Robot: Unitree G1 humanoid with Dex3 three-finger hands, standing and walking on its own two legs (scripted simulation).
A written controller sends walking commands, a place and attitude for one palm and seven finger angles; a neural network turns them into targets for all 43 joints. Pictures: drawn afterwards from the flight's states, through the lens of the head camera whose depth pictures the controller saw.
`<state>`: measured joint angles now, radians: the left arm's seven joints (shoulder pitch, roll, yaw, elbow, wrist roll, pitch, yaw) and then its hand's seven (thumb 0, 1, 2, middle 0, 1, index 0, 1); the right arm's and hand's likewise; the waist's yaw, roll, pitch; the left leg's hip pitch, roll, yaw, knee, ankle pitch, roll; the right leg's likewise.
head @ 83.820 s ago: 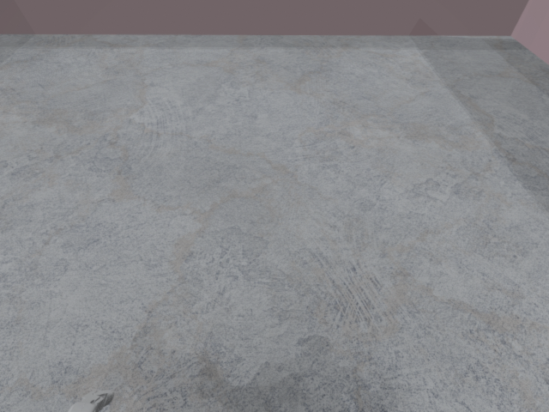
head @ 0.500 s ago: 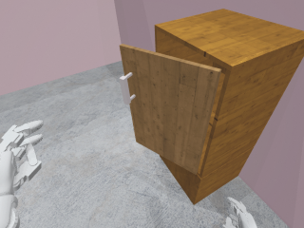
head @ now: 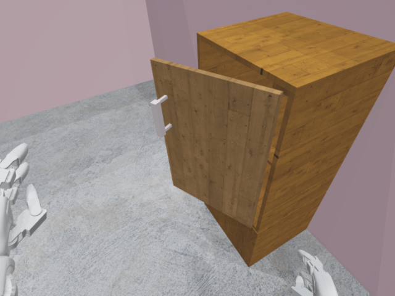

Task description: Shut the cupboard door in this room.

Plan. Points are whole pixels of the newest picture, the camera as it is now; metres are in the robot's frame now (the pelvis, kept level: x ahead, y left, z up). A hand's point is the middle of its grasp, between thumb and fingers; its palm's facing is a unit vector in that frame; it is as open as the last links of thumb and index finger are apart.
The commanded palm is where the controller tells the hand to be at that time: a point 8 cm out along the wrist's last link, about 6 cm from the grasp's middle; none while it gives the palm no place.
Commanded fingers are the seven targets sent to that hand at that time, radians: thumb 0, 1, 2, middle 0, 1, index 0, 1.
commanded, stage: step back with the hand held close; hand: left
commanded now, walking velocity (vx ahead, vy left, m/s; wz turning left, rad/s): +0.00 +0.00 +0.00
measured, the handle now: (162, 116) +0.63 +0.19 +0.03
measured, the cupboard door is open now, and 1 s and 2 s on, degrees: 26 26 26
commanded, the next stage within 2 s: stop stepping back and stand still in 1.06 s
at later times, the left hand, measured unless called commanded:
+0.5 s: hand (6, 231) +0.15 +0.30 +0.16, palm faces +0.41 -0.76 -0.50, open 7.4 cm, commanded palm +0.10 +0.33 +0.17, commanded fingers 0.00 0.90 0.90 -0.20 -0.30 -0.20 -0.30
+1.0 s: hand out of the picture +0.00 +0.30 +0.17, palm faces +0.58 -0.71 -0.40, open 7.4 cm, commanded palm -0.07 +0.33 +0.17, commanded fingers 0.00 0.90 0.90 -0.20 -0.30 -0.20 -0.30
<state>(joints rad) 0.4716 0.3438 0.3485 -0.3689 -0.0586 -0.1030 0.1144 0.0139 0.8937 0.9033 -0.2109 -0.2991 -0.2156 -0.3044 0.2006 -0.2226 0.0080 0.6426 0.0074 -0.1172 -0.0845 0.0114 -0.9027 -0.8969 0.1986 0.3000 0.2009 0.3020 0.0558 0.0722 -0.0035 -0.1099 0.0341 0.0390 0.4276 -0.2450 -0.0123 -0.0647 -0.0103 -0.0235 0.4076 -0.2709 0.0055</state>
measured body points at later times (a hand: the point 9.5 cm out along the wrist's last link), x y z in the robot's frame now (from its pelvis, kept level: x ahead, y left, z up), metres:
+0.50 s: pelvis -0.05 +0.03 -0.01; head -0.05 +0.03 +0.44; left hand +0.13 +0.34 +0.19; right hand +0.13 -0.21 -0.08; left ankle +0.00 +0.13 -0.74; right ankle -0.03 -0.12 -0.74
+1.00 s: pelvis -0.18 +0.01 -0.03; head -0.18 +0.02 +0.42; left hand -0.04 +0.34 +0.19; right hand +0.01 -0.22 -0.11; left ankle -0.09 +0.12 -0.74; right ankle -0.06 -0.12 -0.73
